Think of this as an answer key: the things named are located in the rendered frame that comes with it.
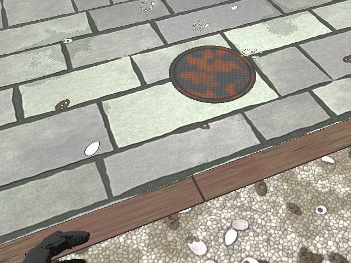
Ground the robot left hand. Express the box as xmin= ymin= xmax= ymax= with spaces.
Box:
xmin=22 ymin=231 xmax=90 ymax=263

